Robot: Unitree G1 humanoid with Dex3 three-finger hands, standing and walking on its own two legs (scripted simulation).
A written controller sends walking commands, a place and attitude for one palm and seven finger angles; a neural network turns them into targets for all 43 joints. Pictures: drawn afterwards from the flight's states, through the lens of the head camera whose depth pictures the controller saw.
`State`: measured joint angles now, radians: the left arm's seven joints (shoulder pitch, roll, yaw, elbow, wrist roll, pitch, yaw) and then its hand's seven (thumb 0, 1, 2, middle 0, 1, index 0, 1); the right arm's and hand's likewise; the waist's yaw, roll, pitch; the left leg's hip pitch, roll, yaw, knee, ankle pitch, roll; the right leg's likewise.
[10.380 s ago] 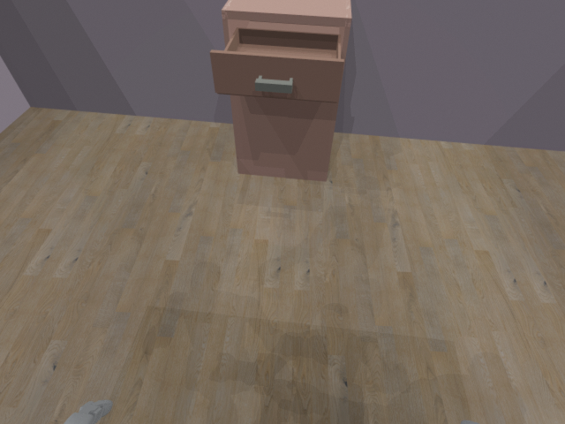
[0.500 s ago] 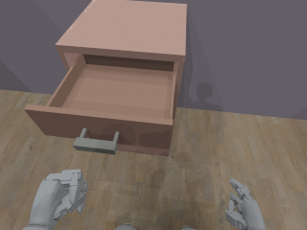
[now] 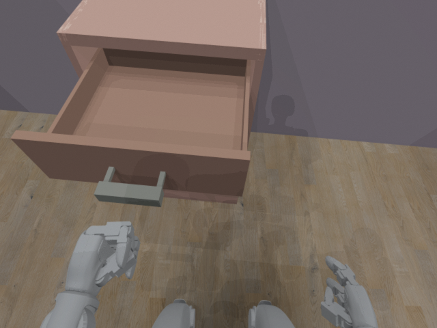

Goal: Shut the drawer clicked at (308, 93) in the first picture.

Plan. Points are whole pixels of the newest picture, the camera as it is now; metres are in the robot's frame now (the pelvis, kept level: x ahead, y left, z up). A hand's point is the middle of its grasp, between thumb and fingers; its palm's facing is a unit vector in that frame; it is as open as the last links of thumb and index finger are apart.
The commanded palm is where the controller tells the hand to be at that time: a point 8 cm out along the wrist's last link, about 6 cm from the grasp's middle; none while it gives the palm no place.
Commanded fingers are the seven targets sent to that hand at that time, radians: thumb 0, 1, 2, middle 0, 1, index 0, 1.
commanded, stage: bring the fist close to the handle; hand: left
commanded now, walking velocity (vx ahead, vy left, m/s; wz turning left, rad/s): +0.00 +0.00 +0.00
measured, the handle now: (133, 183) +0.37 +0.18 +0.02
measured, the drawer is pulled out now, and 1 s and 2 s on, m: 0.28 0.28 0.18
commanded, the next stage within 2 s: push the drawer shut in 0.66 s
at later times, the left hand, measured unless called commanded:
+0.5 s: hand (142, 237) +0.27 +0.14 +0.02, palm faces -0.09 -1.00 -0.04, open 3.3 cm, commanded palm +0.25 +0.20 +0.02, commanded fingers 0.00 0.90 0.90 -1.40 -1.60 -1.40 -1.60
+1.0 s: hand (148, 230) +0.28 +0.14 +0.01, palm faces -0.11 -0.99 -0.05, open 3.3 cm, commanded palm +0.27 +0.20 +0.02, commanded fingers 0.00 0.90 0.90 -1.40 -1.60 -1.40 -1.60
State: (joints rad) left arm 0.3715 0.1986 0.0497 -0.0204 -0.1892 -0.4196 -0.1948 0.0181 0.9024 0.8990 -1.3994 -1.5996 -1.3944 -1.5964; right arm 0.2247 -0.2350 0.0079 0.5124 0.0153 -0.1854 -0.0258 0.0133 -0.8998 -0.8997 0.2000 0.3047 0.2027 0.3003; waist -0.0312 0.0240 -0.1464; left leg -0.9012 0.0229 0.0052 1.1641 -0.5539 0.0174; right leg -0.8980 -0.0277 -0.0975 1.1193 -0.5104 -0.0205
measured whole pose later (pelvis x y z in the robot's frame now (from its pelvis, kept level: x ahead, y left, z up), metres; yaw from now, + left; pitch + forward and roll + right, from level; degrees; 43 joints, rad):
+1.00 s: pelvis -0.01 +0.00 -0.02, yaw +0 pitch +20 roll -2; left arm 0.11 0.21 0.04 0.14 -0.16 -0.40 -0.15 0.02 0.90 0.90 -1.40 -1.60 -1.40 -1.60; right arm 0.19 -0.24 0.02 0.51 0.01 -0.09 -0.02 0.01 -0.90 -0.90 0.20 0.30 0.20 0.30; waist -0.04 0.03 -0.16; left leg -1.04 0.02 0.00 1.26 -0.58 0.02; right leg -1.03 -0.03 -0.10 1.21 -0.53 -0.03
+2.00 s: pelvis -0.01 +0.01 -0.01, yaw -1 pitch +22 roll -2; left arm -0.41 0.24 0.15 0.66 -0.13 -0.45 -0.11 0.05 0.84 0.90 -1.40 -1.60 -1.40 -1.60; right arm 0.27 -0.25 0.02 0.61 0.01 -0.03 0.00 0.01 -0.90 -0.90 0.20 0.30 0.20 0.30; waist -0.09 0.03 -0.15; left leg -1.05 0.02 0.03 1.21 -0.54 0.03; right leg -1.06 -0.03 -0.07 1.17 -0.49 -0.01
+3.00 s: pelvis -0.02 +0.01 -0.03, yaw -3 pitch +28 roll -3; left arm -0.98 0.46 0.36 1.19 -0.02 -0.47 -0.14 0.06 0.82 0.89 -1.40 -1.60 -1.40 -1.60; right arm 0.34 -0.26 0.05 0.63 -0.04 0.05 0.02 0.00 -0.90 -0.90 0.20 0.30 0.20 0.30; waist -0.22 0.04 -0.13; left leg -1.24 0.05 0.01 1.29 -0.54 0.03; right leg -1.23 0.00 -0.08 1.21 -0.47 -0.01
